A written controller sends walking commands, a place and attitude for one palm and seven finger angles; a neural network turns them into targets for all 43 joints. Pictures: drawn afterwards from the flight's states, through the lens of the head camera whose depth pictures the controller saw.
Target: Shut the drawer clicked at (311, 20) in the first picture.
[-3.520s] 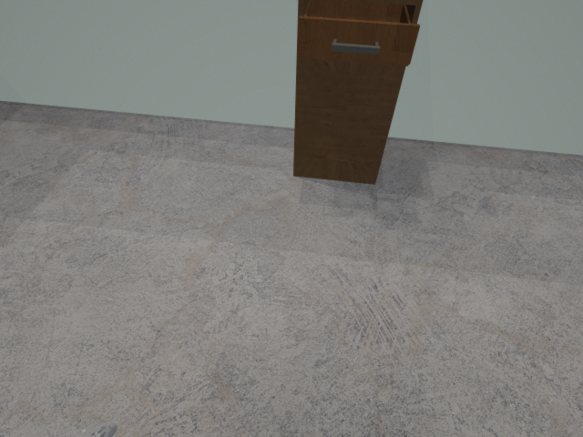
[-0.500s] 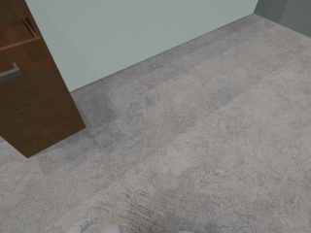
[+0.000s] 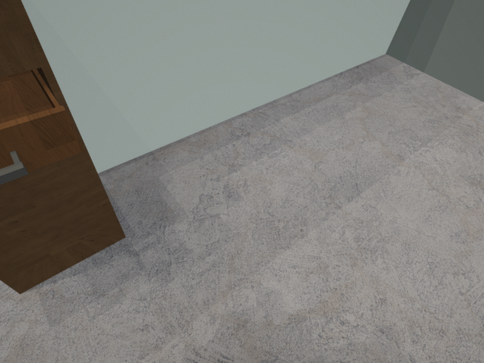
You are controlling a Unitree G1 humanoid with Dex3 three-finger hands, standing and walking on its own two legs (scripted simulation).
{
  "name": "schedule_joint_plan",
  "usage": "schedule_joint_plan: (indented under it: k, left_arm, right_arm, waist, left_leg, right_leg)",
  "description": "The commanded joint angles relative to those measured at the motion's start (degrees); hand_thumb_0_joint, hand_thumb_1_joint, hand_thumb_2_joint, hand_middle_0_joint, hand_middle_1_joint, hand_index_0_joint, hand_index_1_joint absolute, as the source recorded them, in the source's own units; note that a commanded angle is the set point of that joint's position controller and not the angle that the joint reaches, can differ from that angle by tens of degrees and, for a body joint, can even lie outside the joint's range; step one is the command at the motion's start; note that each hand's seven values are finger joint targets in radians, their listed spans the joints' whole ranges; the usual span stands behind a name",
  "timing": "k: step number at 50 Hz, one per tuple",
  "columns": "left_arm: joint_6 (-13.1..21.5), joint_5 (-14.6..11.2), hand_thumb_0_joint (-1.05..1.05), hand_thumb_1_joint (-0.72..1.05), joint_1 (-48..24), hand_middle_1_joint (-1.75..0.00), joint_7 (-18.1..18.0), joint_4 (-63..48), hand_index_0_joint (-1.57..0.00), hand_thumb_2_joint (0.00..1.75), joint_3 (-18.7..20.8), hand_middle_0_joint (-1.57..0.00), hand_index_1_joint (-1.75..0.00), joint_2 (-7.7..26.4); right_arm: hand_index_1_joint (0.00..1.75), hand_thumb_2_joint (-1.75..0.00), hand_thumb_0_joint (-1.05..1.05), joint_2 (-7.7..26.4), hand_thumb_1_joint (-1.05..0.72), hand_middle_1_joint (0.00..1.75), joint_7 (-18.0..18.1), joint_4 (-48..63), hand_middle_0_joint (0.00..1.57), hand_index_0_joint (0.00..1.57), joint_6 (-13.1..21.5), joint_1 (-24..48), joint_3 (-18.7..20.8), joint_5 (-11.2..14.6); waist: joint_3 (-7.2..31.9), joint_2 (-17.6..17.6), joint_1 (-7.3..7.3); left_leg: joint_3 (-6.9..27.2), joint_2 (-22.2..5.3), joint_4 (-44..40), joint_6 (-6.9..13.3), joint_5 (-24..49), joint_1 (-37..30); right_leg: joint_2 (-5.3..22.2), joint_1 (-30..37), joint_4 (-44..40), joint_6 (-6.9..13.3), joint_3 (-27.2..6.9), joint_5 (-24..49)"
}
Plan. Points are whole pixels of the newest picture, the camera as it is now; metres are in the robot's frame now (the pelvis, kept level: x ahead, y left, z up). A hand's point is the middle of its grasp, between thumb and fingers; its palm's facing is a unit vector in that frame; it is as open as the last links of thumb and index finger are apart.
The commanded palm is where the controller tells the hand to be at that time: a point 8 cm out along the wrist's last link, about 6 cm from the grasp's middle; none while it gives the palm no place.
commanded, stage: turn to face it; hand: left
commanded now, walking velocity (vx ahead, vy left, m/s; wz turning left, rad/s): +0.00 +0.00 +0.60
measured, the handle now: out of the picture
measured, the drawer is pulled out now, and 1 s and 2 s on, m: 0.19 0.19 0.19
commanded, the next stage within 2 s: take the last steps up to it in 1.06 s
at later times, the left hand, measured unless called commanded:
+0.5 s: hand out of the picture +0.04 +0.18 -0.17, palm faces +0.32 -0.91 -0.25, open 7.3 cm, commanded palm none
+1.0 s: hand out of the picture -0.01 +0.20 -0.16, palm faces +0.53 -0.80 -0.28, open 7.4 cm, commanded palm none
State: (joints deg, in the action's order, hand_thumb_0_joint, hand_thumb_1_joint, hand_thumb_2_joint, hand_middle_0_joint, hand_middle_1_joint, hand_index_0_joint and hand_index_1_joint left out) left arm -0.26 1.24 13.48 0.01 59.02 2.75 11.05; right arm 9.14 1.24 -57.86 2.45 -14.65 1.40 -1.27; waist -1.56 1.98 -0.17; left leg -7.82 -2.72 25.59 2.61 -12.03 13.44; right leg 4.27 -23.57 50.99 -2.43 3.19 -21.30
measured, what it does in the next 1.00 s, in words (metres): steps on the spot, turning left: right foot, then left foot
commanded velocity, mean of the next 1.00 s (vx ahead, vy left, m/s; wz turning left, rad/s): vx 0.00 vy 0.00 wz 0.49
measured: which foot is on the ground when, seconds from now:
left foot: down 0.00-0.20, up 0.22-0.58, down 0.60-1.00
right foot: up 0.00-0.16, down 0.18-0.60, up 0.62-1.00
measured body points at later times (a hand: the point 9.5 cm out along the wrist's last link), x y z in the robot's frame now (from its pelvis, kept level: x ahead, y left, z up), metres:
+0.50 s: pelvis +0.03 -0.03 -0.01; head +0.06 -0.03 +0.44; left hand +0.02 +0.22 -0.15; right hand +0.17 -0.26 -0.16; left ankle -0.01 +0.11 -0.69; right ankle +0.04 -0.14 -0.74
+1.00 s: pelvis +0.03 -0.02 -0.01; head +0.06 -0.02 +0.44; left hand -0.04 +0.25 -0.14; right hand +0.23 -0.18 -0.16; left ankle -0.01 +0.10 -0.74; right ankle +0.09 -0.13 -0.73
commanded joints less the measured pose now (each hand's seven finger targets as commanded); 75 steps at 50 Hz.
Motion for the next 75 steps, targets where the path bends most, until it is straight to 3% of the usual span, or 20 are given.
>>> schedule_joint_plan:
  k: [1,8,10,11,15,25,28,29,30,31,36,44,49,50,52,58,66,71,73,75]
  left_arm:
    - [0.2,-0.5,0.0,0.9,-0.5,-0.3,-1.0,-3.8,-0.2,0.9,0.5,-0.2,-0.3,1.7]
    - [0.7,-0.9,0.0,0.9,2.2,-0.3,-1.9,-5.0,-0.2,0.9,2.0,-0.2,-0.3,4.3]
    - [1.1,0.1,0.0,0.9,4.9,-0.3,-2.5,-5.6,-0.2,0.9,3.4,-0.2,-0.3,12.3]
    - [1.4,-0.3,0.0,0.9,3.7,-0.3,-2.5,-6.2,-0.2,0.9,3.4,-0.2,-0.3,11.5]
    - [1.2,-0.1,0.0,0.9,-3.1,-0.3,-2.6,-8.5,-0.2,0.9,1.7,-0.2,-0.3,6.7]
    - [0.1,0.7,0.0,0.9,1.5,-0.3,-1.9,-8.5,-0.2,0.9,3.2,-0.2,-0.3,12.5]
    - [-0.3,0.2,0.0,0.9,1.0,-0.3,-1.4,-8.8,-0.2,0.9,3.6,-0.2,-0.3,13.4]
    - [-0.6,-0.2,0.0,0.9,1.0,-0.3,-1.2,-9.3,-0.2,0.9,3.5,-0.2,-0.3,12.4]
    - [-0.7,-0.7,0.0,0.9,0.0,-0.3,-0.6,-11.9,-0.2,0.9,2.9,-0.2,-0.3,8.9]
    - [-1.1,0.0,0.0,0.9,-3.7,-0.3,-0.9,-14.2,-0.2,0.9,2.0,-0.2,-0.3,8.4]
    - [-1.7,-0.1,0.0,0.9,-0.8,-0.3,-0.5,-10.1,-0.2,0.9,2.7,-0.2,-0.3,8.4]
    - [-1.8,-0.4,0.0,0.9,-2.3,-0.3,-0.9,-11.1,-0.2,0.9,1.8,-0.2,-0.3,7.1]
    - [-0.5,-0.9,0.0,0.9,3.4,-0.3,-1.5,-9.5,-0.2,0.9,1.6,-0.2,-0.3,6.6]
    - [0.1,-0.6,0.0,0.9,5.7,-0.3,-1.7,-9.2,-0.2,0.9,1.8,-0.2,-0.3,7.6]
    - [0.7,0.4,0.0,0.9,5.0,-0.3,-2.0,-10.3,-0.2,0.9,2.8,-0.2,-0.3,15.7]
    - [1.2,0.0,0.0,0.9,-1.2,-0.3,-2.2,-10.6,-0.2,0.9,1.5,-0.2,-0.3,8.5]
    - [2.3,0.8,0.0,0.9,9.0,-0.3,-1.2,-3.5,-0.2,0.9,1.8,-0.2,-0.3,9.8]
    - [1.7,-0.2,0.0,0.9,5.7,-0.3,-0.6,-1.0,-0.2,0.9,1.4,-0.2,-0.3,8.8]
    - [1.3,-0.6,0.0,0.9,3.4,-0.3,0.2,-3.0,-0.2,0.9,0.1,-0.2,-0.3,2.9]
    - [1.3,0.6,0.0,0.9,-3.1,-0.3,0.2,-5.3,-0.2,0.9,0.4,-0.2,-0.3,3.9]
  right_arm:
    - [0.3,-0.9,0.0,9.9,-0.9,0.3,0.1,1.0,0.2,0.2,-0.6,-3.8,2.7,0.1]
    - [0.3,-0.9,0.0,9.9,-0.9,0.3,-0.4,2.5,0.2,0.2,-2.6,-1.4,4.0,0.5]
    - [0.3,-0.9,0.0,4.7,-0.9,0.3,-1.0,5.2,0.2,0.2,-2.9,-1.7,3.5,0.7]
    - [0.3,-0.9,0.0,7.0,-0.9,0.3,-0.8,4.8,0.2,0.2,-4.0,-0.6,4.0,0.1]
    - [0.3,-0.9,0.0,5.5,-0.9,0.3,-2.0,3.3,0.2,0.2,-5.1,-0.9,4.1,0.1]
    - [0.3,-0.9,0.0,6.4,-0.9,0.3,-3.0,9.4,0.2,0.2,-4.9,9.1,3.2,0.4]
    - [0.3,-0.9,0.0,8.9,-0.9,0.3,-2.9,9.8,0.2,0.2,-4.3,6.0,3.5,0.2]
    - [0.3,-0.9,0.0,12.1,-0.9,0.3,-2.9,9.1,0.2,0.2,-3.8,2.0,4.3,0.1]
    - [0.3,-0.9,0.0,19.8,-0.9,0.3,-2.5,9.1,0.2,0.2,-3.3,-2.3,6.1,-0.3]
    - [0.3,-0.9,0.0,22.3,-0.9,0.3,-2.1,7.8,0.2,0.2,-3.6,-5.7,6.3,0.2]
    - [0.3,-0.9,0.0,15.6,-0.9,0.3,-0.8,11.1,0.2,0.2,-2.8,7.2,4.1,0.0]
    - [0.3,-0.9,0.0,15.0,-0.9,0.3,-0.9,9.8,0.2,0.2,-3.5,4.2,4.3,-0.1]
    - [0.3,-0.9,0.0,13.9,-0.9,0.3,-1.2,9.5,0.2,0.2,-4.0,6.1,4.4,0.1]
    - [0.3,-0.9,0.0,12.4,-0.9,0.3,-1.3,9.6,0.2,0.2,-3.8,6.2,4.1,0.5]
    - [0.3,-0.9,0.0,7.8,-0.9,0.3,-1.6,11.2,0.2,0.2,-4.1,5.5,3.5,0.8]
    - [0.3,-0.9,0.0,7.9,-0.9,0.3,-2.0,5.3,0.2,0.2,-5.6,3.1,3.9,0.2]
    - [0.3,-0.9,0.0,5.6,-0.9,0.3,-2.7,5.2,0.2,0.2,-3.4,7.6,2.5,-0.2]
    - [0.3,-0.9,0.0,4.8,-0.9,0.3,-1.8,0.3,0.2,0.2,-1.5,-3.5,1.6,0.1]
    - [0.3,-0.9,0.0,12.8,-0.9,0.3,-0.8,-1.9,0.2,0.2,-1.0,-11.7,3.2,-0.6]
    - [0.3,-0.9,0.0,14.3,-0.9,0.3,-0.2,-2.3,0.2,0.2,-1.0,-13.0,3.6,-0.7]
  waist:
    - [3.8,-11.3,-0.86]
    - [4.5,-7.5,1.95]
    - [5.7,14.1,2.76]
    - [4.8,14.6,2.92]
    - [-0.4,6.4,-0.98]
    - [1.3,10.5,2.43]
    - [3.9,8.1,0.05]
    - [6.7,0.0,-2.34]
    - [8.8,-19.4,-4.88]
    - [9.1,-17.7,-6.02]
    - [3.7,-10.6,-0.31]
    - [3.9,-10.6,-1.73]
    - [4.6,-9.3,1.26]
    - [5.3,-5.5,2.54]
    - [3.7,14.4,2.56]
    - [-0.5,7.5,-0.25]
    - [-1.3,7.7,4.31]
    - [0.1,3.5,-0.85]
    - [-1.8,-18.1,-4.6]
    - [-6.9,-16.4,-6.07]
  left_leg:
    - [13.3,-12.6,-6.1,6.5,32.1,-5.4]
    - [16.9,-7.5,1.9,1.8,15.9,5.1]
    - [4.9,3.6,22.8,-4.7,-20.6,20.0]
    - [8.5,0.8,32.6,-4.8,-22.4,19.3]
    - [6.5,-1.4,43.1,-6.3,-11.7,20.3]
    - [0.0,-0.4,19.8,-5.6,-12.2,11.3]
    - [-1.7,0.6,6.9,-4.6,-3.9,1.9]
    - [2.4,-1.9,-0.1,-3.1,4.9,-8.4]
    - [24.6,-18.0,-3.1,4.9,26.7,-17.4]
    - [28.3,-24.4,-4.4,10.6,33.8,-14.9]
    - [17.1,-11.9,-5.8,5.9,18.1,-3.6]
    - [20.1,-11.0,-6.0,7.7,16.7,-4.6]
    - [21.3,-8.7,-0.9,5.3,16.1,2.9]
    - [19.2,-5.8,3.5,2.5,11.1,5.7]
    - [9.4,5.2,26.0,-3.8,-21.1,16.9]
    - [9.8,1.4,42.3,-5.4,-9.2,16.3]
    - [4.3,-0.2,19.4,-4.0,-13.1,13.5]
    - [0.1,1.6,-2.6,-2.5,-5.2,-9.7]
    - [24.3,-15.6,-14.0,3.8,-21.7,-17.4]
    - [32.3,-21.6,-19.8,8.6,-26.4,-11.9]
  right_leg:
    - [-1.0,1.0,-5.5,-1.3,1.1,-0.9]
    - [0.2,17.9,-28.6,-0.2,-0.5,12.6]
    - [23.5,25.6,-33.6,9.0,-16.7,28.3]
    - [23.9,19.5,-34.5,10.9,-15.7,29.2]
    - [15.7,14.7,-31.8,8.7,-1.1,30.4]
    - [17.9,16.7,-26.5,8.4,4.9,31.8]
    - [16.4,14.6,-19.0,5.0,8.3,29.8]
    - [14.9,8.2,-9.2,2.4,9.4,24.8]
    - [6.0,-7.8,5.4,-2.8,11.1,-6.5]
    - [3.9,-10.7,13.4,-2.7,4.1,-19.3]
    - [3.0,-8.2,16.3,-2.6,-1.6,-2.8]
    - [-0.2,-2.5,0.6,-2.3,-1.2,-4.4]
    - [-2.5,12.5,-19.6,-1.0,-0.2,5.0]
    - [-0.4,17.6,-28.3,-0.6,-1.9,10.3]
    - [22.5,16.9,-35.6,9.7,-22.3,20.1]
    - [12.7,11.2,-33.8,9.2,-6.6,20.9]
    - [14.3,18.3,-39.7,10.8,-9.9,-0.9]
    - [8.6,5.8,-33.1,6.9,-2.8,-7.5]
    - [-0.4,-10.8,-11.9,1.9,6.6,-8.9]
    - [0.7,-17.5,4.5,2.6,0.7,-9.5]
